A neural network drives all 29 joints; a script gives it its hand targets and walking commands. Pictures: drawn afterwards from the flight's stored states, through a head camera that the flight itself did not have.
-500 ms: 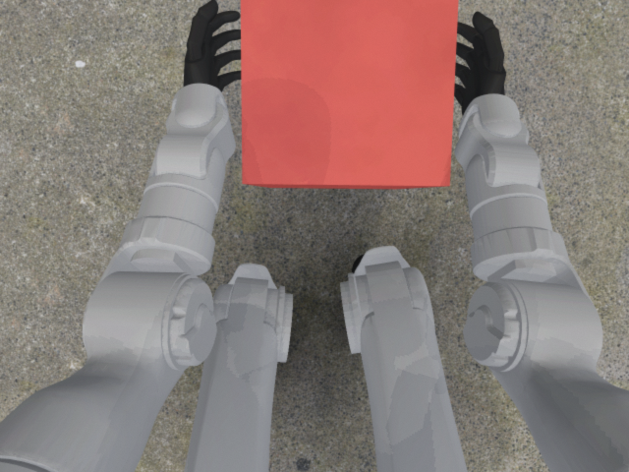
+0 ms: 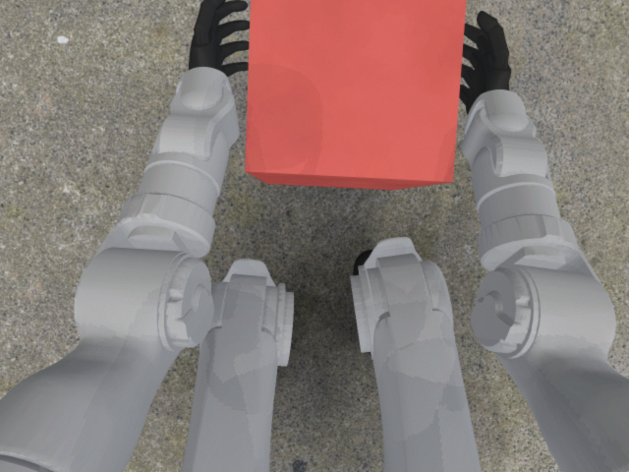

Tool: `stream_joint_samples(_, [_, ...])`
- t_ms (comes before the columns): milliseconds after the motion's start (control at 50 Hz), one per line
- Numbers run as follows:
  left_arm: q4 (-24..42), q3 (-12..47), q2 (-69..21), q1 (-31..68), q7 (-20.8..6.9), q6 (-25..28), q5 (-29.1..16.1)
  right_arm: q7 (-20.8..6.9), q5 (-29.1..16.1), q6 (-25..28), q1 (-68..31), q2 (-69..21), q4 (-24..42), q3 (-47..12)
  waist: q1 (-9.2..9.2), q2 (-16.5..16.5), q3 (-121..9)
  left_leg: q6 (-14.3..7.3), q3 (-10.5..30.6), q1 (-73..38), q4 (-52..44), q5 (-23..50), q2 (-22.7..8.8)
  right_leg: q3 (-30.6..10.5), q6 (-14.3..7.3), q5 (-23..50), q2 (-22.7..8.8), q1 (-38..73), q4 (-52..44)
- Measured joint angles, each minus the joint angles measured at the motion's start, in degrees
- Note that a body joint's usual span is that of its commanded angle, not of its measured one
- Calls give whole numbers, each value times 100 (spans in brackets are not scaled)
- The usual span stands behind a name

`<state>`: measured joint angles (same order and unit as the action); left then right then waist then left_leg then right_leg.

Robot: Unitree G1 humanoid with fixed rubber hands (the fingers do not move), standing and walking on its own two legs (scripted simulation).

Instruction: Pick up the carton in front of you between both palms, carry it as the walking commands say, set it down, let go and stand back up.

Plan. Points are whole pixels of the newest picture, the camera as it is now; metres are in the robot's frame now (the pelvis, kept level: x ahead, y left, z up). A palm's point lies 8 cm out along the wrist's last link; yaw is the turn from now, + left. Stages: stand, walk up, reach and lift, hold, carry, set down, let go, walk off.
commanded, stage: set down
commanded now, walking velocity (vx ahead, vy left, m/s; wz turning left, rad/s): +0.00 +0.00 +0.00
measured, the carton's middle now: (341, 106) +0.49 -0.08 -0.24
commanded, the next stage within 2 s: none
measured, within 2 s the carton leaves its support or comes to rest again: rests again in 0.68 s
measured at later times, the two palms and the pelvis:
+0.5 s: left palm (204, 75) +0.52 +0.07 -0.17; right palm (476, 95) +0.47 -0.23 -0.17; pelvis -0.01 +0.00 -0.01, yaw +0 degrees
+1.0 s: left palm (186, 89) +0.52 +0.10 -0.20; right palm (511, 103) +0.46 -0.29 -0.20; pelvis -0.01 -0.01 -0.02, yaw +0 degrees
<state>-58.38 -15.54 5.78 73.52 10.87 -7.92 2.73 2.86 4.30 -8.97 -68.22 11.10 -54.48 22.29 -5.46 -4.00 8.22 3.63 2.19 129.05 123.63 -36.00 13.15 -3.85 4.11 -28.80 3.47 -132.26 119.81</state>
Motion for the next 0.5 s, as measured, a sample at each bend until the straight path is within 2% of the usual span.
stream_joint_samples(280, [-366, 75, 249, 178, -233, 184, -62, -128, -61, 164, -209, 87, -350, -98, 8, 9, 313, -46, -34, -36, 180, -43, -127, 104, -88, -42, -110, 40, 167])
stream_joint_samples(500, [-674, -34, 369, 432, -479, 258, 146, -315, 86, 300, -467, 189, -717, 65, 14, 22, 470, -104, -74, -29, 235, 49, -229, 143, -122, 49, -162, 58, 194])
